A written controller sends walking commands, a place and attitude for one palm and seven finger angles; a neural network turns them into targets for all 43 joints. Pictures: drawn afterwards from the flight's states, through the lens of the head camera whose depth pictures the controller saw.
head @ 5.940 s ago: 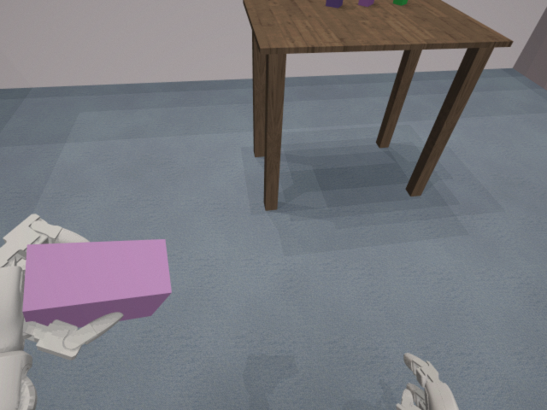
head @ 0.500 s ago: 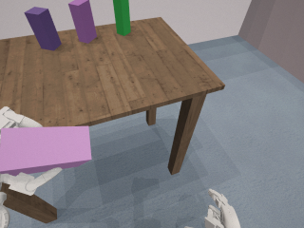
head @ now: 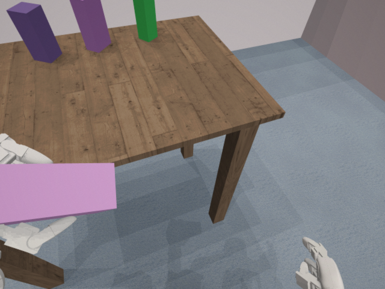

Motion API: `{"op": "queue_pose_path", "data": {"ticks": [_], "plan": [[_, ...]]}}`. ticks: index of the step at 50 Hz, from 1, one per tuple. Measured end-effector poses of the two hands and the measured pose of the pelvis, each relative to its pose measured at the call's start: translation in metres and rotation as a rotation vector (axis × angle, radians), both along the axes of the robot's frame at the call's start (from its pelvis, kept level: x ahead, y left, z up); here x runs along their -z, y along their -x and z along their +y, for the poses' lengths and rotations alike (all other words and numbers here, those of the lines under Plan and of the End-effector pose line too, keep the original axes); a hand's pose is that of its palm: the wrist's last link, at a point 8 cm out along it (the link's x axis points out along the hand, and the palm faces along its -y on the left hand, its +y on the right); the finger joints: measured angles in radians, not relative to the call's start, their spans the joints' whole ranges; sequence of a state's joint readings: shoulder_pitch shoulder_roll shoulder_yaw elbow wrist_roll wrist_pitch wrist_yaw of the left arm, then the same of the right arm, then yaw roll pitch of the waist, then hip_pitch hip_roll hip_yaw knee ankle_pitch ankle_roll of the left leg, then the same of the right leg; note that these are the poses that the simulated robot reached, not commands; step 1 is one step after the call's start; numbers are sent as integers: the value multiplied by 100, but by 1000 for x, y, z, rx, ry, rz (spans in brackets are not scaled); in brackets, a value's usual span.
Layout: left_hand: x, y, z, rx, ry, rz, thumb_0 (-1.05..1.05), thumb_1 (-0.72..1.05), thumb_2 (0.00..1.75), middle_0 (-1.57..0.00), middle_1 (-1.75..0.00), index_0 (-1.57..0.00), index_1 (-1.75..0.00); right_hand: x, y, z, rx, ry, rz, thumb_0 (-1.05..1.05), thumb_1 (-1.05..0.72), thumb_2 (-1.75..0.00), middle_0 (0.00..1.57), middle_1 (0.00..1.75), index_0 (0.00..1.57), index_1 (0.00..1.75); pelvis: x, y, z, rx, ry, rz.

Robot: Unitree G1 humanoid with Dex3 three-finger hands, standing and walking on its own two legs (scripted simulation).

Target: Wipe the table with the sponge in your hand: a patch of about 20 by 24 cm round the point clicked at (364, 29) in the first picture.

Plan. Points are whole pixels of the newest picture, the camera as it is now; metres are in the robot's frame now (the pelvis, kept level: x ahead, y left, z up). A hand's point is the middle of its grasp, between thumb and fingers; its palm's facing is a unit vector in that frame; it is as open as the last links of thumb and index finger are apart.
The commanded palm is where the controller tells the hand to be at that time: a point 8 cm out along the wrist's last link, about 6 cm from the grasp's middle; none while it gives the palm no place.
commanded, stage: come to a stop and stand still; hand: left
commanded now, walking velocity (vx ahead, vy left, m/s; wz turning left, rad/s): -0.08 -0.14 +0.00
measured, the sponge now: (74, 192) +0.23 +0.19 +0.16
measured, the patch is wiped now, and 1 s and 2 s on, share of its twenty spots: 0.00 0.00 0.00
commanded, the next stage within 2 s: look again from close up in 1.34 s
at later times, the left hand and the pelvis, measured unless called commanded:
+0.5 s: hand (55, 233) +0.17 +0.19 +0.17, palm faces +0.35 -0.82 -0.45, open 10.6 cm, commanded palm +0.11 +0.24 +0.18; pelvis -0.05 -0.04 +0.01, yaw +0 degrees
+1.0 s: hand out of the picture +0.10 +0.18 +0.16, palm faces +0.40 -0.83 -0.40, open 10.6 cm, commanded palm +0.05 +0.22 +0.18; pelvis -0.11 -0.06 +0.00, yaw +0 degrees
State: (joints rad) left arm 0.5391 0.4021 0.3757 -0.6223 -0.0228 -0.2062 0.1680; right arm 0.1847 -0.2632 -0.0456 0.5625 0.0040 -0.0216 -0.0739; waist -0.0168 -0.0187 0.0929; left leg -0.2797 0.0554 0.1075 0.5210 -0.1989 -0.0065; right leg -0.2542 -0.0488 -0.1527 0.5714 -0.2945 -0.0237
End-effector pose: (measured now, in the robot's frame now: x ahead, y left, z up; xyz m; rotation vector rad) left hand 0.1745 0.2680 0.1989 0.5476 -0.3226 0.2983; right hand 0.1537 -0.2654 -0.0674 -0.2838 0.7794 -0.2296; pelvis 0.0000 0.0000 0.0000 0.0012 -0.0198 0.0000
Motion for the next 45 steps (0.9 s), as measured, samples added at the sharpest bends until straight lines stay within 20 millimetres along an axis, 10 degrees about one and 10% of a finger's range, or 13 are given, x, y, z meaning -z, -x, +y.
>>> {"op": "queue_pose_path", "data": {"ticks": [6, 12, 20, 30, 45], "plan": [[6, -1, 23, -66, 37, -15, -1, -53, 100, -67, -138, -68, -137, -3, -6, 43, -57, -87, -35, 1, -91, -90, 19, 30, 20, 30, -4, 2, 2, 8, 0, -4], [9, 10, -1, -57, 86, 15, -1, -53, 100, -67, -138, -68, -137, 2, 0, 68, -141, -200, -71, 1, -91, -90, 20, 30, 21, 30, -6, 17, -11, 18, 13, -2], [8, 33, -41, -26, 51, 72, -1, -53, 100, -67, -138, -68, -137, 21, 32, 30, -104, -222, -28, 1, -90, -90, 20, 30, 21, 30, -2, 40, -37, 15, 4, -9], [23, 60, -30, -78, 88, 89, -1, -53, 100, -67, -138, -68, -137, 15, 78, -29, -18, -46, 52, 1, -91, -90, 20, 30, 20, 30, -2, 61, -42, -12, 13, 13], [11, 104, -48, -85, 65, 15, -1, -53, 100, -67, -138, -69, -137, 12, 93, -4, -100, -152, -62, 1, -91, -90, 20, 30, 21, 30, -1, 101, -58, 3, -2, -18]]}}
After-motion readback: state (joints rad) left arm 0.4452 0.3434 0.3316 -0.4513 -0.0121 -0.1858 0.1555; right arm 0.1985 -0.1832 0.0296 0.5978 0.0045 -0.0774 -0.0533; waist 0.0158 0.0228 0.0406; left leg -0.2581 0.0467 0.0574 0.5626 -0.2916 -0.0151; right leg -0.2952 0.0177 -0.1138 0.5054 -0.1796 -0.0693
